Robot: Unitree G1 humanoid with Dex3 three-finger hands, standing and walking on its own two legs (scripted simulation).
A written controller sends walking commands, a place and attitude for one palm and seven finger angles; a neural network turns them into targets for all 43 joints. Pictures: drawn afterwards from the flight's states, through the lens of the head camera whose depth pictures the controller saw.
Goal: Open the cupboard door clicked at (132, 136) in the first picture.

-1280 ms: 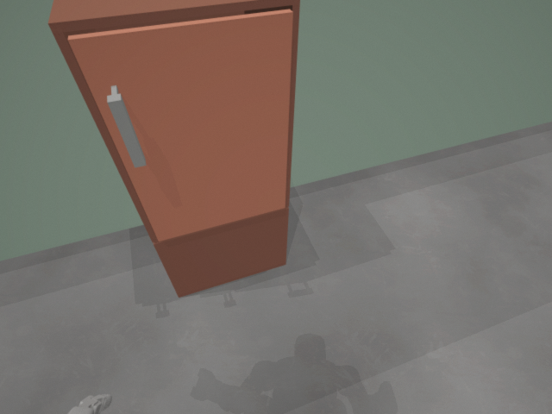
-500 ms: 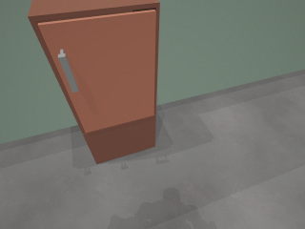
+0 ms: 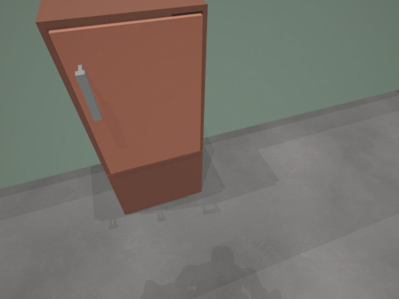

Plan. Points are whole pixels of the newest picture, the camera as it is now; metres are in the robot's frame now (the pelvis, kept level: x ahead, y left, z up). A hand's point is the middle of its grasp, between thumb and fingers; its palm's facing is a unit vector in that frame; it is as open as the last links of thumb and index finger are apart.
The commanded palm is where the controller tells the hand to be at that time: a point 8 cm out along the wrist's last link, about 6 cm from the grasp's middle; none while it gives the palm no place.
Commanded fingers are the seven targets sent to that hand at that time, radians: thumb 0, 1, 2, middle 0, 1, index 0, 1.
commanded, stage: look at it before walking up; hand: left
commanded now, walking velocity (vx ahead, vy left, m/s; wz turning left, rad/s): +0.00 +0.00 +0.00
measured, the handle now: (89, 93) +0.64 +0.37 +0.05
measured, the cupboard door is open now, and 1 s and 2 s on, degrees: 0 0 0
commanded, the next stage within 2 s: turn to face it in 0.36 s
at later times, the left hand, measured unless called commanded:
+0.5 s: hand out of the picture +0.08 +0.25 -0.16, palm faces +0.00 -0.94 -0.33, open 7.3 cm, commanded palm none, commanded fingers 0.00 0.90 0.90 -0.20 -0.30 -0.20 -0.30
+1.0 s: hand out of the picture -0.03 +0.27 -0.20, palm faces +0.24 -0.95 -0.22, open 7.3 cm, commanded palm none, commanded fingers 0.00 0.90 0.90 -0.20 -0.30 -0.20 -0.30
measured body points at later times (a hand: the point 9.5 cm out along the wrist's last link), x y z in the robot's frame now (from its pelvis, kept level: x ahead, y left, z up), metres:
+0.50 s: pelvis +0.00 +0.00 +0.00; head +0.01 +0.00 +0.45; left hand +0.08 +0.30 -0.13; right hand +0.08 -0.29 -0.13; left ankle -0.02 +0.13 -0.75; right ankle -0.01 -0.11 -0.75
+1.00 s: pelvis -0.03 +0.06 -0.02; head +0.00 +0.09 +0.43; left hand -0.04 +0.32 -0.18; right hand +0.06 -0.18 -0.15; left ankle -0.02 +0.13 -0.75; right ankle -0.03 -0.10 -0.69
